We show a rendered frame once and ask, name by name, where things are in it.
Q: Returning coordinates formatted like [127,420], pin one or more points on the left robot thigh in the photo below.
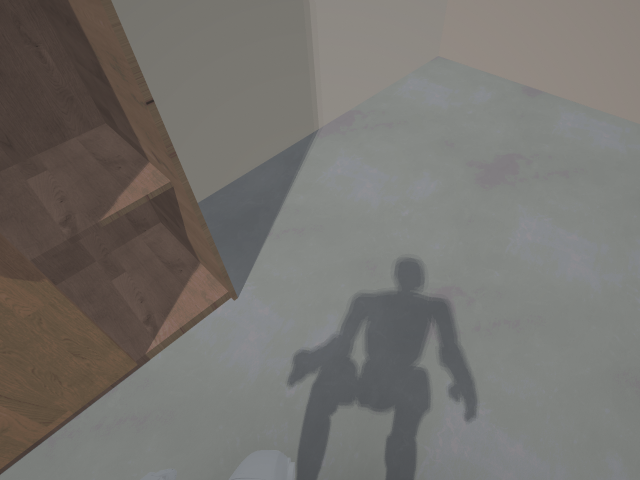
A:
[265,465]

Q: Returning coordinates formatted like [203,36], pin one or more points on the wardrobe door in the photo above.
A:
[54,358]

